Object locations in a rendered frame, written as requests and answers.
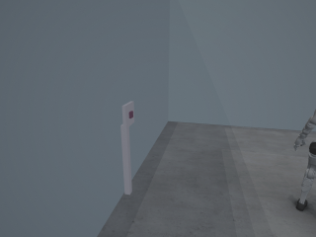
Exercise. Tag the panel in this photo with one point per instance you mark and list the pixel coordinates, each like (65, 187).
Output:
(125, 145)

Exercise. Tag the left robot hand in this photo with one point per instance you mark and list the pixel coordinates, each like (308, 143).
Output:
(297, 142)

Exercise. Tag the button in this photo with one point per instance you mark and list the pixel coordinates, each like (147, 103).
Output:
(130, 114)

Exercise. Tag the left robot forearm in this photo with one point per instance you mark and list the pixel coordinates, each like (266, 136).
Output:
(306, 129)

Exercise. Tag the left robot shin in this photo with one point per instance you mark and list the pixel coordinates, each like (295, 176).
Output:
(305, 187)

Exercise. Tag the robot left foot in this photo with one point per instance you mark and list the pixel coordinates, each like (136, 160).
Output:
(300, 206)

